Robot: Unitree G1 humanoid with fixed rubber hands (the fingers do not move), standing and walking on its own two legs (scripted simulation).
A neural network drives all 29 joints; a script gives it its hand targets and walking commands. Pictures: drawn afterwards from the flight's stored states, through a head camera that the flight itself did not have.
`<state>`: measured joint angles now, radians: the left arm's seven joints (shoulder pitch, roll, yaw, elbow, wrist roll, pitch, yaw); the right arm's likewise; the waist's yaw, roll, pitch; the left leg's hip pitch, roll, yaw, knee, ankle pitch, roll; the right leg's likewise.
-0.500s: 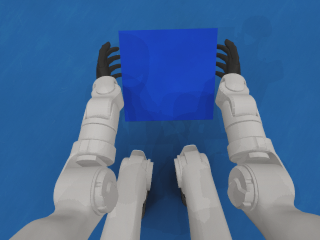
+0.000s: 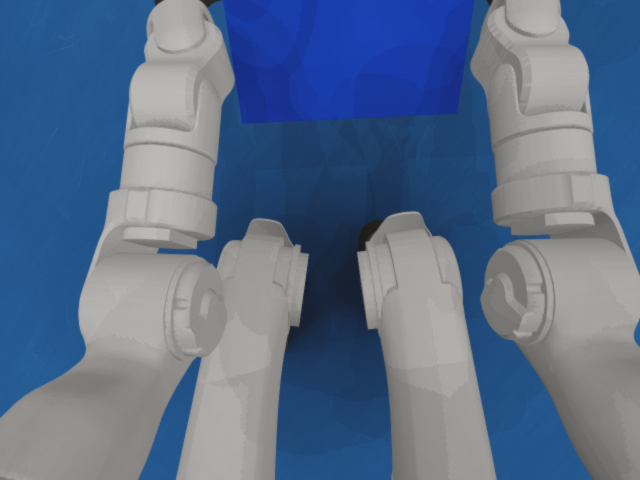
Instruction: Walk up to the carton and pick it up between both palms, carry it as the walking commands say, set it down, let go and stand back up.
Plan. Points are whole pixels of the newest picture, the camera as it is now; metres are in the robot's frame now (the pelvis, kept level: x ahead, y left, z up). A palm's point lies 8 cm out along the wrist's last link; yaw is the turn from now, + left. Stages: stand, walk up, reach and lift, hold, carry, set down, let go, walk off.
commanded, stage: set down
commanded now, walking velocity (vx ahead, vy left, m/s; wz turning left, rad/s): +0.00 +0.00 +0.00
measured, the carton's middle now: out of the picture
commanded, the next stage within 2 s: none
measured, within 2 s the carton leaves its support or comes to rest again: rests again in 1.00 s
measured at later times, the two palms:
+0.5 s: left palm out of the picture +0.58 +0.12 -0.18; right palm out of the picture +0.58 -0.17 -0.19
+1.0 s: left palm out of the picture +0.59 +0.12 -0.20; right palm out of the picture +0.58 -0.18 -0.20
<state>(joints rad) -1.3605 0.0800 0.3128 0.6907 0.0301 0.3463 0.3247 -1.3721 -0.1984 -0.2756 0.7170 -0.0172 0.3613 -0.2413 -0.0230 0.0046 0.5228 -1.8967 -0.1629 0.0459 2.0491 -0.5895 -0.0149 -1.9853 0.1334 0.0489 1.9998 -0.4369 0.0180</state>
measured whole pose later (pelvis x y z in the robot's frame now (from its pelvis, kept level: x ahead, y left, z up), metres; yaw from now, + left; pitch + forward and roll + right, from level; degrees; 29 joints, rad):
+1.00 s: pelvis +0.05 +0.01 -0.06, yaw +1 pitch +34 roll -1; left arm -1.36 0.08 0.35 0.85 0.08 0.21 0.18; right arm -1.34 -0.26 -0.37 0.92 -0.02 0.20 -0.05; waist -0.02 0.03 0.34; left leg -2.18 -0.18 0.04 2.29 -0.70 0.02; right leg -2.24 0.07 -0.02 2.22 -0.58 0.01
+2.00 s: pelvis +0.05 +0.00 -0.07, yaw +2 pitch +35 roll +0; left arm -1.35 0.11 0.36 0.90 0.08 0.13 0.10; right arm -1.34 -0.27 -0.36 0.99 -0.02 0.13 -0.01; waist -0.03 0.01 0.32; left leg -2.21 -0.15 0.06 2.30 -0.71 0.02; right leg -2.27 0.05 -0.02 2.24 -0.59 -0.01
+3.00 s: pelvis +0.02 -0.01 -0.05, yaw +2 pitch +29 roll +1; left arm -1.37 0.37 0.09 0.79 -0.25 0.23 0.16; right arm -1.34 -0.41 -0.14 0.79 0.25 0.20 -0.13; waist -0.03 0.02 0.53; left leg -2.08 -0.09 0.05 2.22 -0.65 0.01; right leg -2.15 0.03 -0.05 2.17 -0.52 -0.05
